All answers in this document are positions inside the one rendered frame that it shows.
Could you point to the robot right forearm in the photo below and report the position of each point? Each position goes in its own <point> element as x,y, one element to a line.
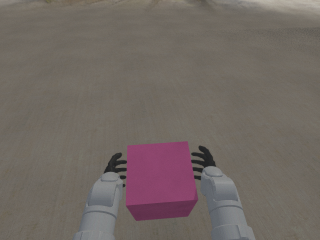
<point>224,206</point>

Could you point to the left robot hand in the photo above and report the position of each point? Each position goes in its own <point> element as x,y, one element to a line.
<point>113,163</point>

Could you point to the carton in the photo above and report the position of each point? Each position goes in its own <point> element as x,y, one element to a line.
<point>160,181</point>

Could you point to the robot left forearm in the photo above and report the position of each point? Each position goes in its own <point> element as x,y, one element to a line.
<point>101,209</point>

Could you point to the right robot hand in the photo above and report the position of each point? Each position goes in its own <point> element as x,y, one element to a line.
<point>207,157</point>

